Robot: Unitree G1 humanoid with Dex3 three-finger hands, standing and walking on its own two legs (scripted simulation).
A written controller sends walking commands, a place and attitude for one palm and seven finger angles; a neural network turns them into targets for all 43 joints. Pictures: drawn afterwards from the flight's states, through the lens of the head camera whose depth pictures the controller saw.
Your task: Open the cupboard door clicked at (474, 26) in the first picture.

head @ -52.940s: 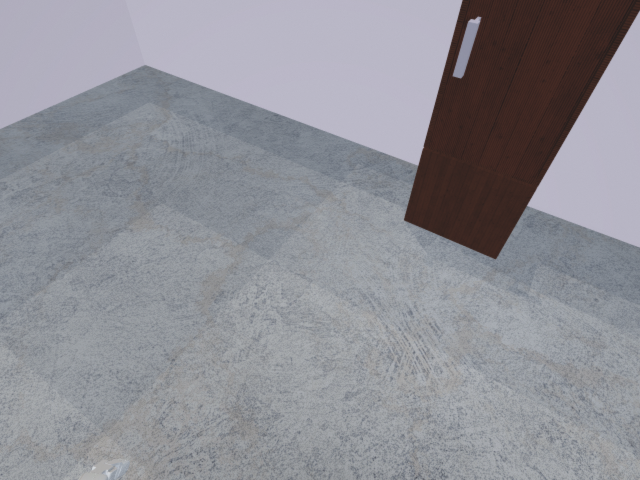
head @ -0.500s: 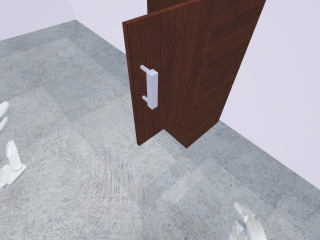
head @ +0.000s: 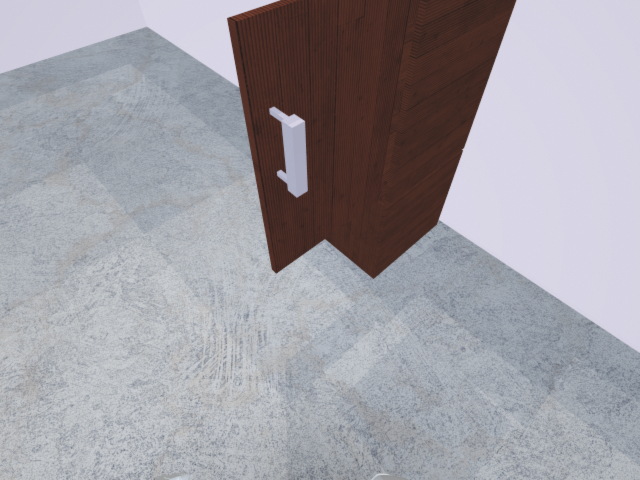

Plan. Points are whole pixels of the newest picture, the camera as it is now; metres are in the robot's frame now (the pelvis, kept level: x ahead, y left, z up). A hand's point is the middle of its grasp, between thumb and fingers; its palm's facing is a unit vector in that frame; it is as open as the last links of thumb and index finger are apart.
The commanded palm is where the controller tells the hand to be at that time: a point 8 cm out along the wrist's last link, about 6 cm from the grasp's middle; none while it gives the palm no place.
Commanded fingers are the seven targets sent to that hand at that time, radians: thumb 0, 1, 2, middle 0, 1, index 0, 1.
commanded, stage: let the arm hang, fingers relaxed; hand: left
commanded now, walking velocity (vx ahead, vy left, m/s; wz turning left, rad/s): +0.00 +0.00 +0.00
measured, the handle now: (287, 152) +0.62 +0.08 +0.04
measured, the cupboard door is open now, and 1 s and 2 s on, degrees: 89 89 89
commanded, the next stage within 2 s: look to check the result in 0.80 s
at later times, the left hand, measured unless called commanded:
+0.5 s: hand out of the picture +0.05 +0.23 -0.14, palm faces +0.03 -0.94 -0.33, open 7.4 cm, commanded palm none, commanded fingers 0.00 0.90 0.90 -0.20 -0.30 -0.20 -0.30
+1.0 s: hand out of the picture +0.10 +0.23 -0.14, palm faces +0.00 -0.96 -0.29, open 7.4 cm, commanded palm none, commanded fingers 0.00 0.90 0.90 -0.20 -0.30 -0.20 -0.30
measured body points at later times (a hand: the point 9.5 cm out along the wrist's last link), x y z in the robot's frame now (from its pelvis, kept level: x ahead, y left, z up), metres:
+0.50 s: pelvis +0.00 +0.00 +0.01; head +0.01 -0.02 +0.46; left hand +0.05 +0.28 -0.12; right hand -0.01 -0.24 -0.15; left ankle +0.01 +0.13 -0.73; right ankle +0.07 -0.09 -0.73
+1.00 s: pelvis +0.04 +0.01 +0.02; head +0.06 -0.01 +0.47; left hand +0.10 +0.28 -0.12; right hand +0.09 -0.26 -0.14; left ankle +0.01 +0.13 -0.73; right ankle +0.07 -0.09 -0.73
